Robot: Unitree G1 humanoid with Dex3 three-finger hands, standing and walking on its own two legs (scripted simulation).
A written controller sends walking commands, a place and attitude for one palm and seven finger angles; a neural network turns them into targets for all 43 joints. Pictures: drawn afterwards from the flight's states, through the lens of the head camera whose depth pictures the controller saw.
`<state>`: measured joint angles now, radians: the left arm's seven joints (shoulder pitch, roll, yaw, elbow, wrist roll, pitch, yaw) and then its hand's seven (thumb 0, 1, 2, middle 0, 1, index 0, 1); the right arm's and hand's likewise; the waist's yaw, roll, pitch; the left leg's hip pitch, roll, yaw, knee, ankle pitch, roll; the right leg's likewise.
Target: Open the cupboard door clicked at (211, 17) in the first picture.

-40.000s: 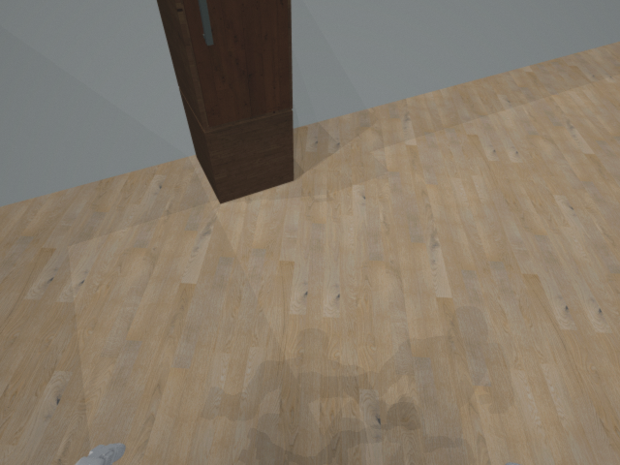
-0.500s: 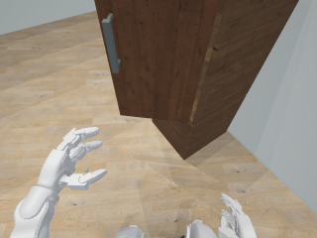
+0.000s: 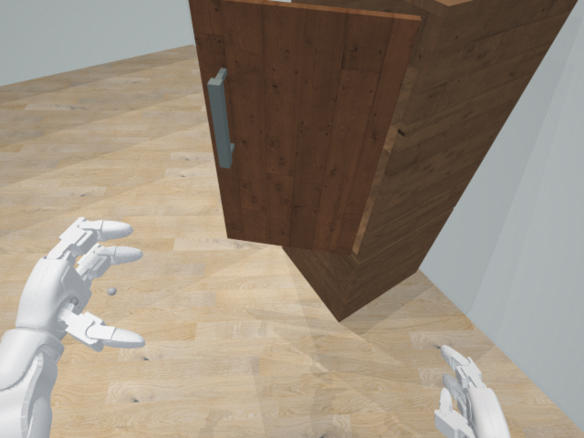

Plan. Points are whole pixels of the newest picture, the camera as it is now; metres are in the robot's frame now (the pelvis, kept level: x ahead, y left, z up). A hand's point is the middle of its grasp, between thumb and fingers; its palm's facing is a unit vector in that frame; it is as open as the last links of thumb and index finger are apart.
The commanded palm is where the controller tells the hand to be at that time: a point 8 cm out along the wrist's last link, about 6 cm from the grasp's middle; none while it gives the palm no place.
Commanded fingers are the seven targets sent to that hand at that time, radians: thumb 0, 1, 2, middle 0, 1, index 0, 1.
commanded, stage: raise the hand with hooked fingers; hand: left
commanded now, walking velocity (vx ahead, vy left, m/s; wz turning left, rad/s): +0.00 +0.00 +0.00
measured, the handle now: (224, 120) +0.61 +0.17 +0.09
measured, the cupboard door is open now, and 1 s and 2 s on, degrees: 49 49 49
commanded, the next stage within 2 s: move the hooked fingers beside the handle in 0.84 s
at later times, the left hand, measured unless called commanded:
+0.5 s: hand (106, 246) +0.31 +0.26 +0.12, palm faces -0.05 -1.00 -0.04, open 14.0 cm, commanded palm +0.27 +0.30 +0.12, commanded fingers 0.00 -0.50 0.30 -0.30 -1.20 -0.30 -1.20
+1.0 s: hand (105, 261) +0.29 +0.25 +0.11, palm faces -0.02 -1.00 -0.03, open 14.0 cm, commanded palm +0.27 +0.30 +0.11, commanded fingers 0.00 -0.50 0.30 -0.30 -1.20 -0.30 -1.20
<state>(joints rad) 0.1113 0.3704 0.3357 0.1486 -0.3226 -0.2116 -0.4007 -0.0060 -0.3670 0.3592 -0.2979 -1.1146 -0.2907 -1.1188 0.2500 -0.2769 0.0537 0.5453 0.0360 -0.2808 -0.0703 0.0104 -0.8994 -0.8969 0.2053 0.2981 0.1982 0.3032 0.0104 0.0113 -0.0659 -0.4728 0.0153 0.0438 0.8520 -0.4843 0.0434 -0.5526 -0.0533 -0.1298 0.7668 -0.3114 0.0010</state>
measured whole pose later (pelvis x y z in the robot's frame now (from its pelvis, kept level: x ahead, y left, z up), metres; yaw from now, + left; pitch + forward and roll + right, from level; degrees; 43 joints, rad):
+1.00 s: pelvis -0.01 -0.02 +0.01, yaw -1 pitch +4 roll -1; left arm -0.11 0.44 0.45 0.44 -0.35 -0.17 -0.56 -0.01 -0.50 0.30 -0.31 -1.20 -0.30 -1.20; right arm 0.27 -0.29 0.07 0.57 0.04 -0.22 -0.08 0.01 -0.90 -0.90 0.21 0.30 0.20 0.30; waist 0.02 0.02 -0.03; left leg -0.38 0.02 0.05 0.72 -0.41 0.02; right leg -0.48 -0.03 -0.12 0.66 -0.25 -0.03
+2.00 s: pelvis +0.00 -0.01 +0.00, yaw -2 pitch +15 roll -1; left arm -0.80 0.66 0.50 1.13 -0.16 -0.28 -0.54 -0.01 -0.50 0.30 -0.30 -1.20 -0.30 -1.20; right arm 0.39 -0.31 0.06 0.59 0.02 -0.03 -0.05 0.00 -0.90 -0.90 0.21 0.30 0.20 0.30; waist -0.12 -0.01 -0.05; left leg -0.64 0.04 0.07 0.82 -0.44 0.03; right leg -0.74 -0.02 -0.10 0.73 -0.26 -0.02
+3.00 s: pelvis +0.03 +0.01 -0.01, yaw -4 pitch +23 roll -5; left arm -0.96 0.80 0.53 1.17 -0.08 -0.23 -0.52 -0.01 -0.50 0.30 -0.30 -1.20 -0.30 -1.20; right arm 0.47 -0.28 0.07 0.55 -0.01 0.14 0.01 0.00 -0.90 -0.90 0.21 0.30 0.20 0.30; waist -0.20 0.02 -0.09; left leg -0.78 0.06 0.04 0.89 -0.51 0.04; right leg -0.85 0.01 -0.11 0.73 -0.29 0.00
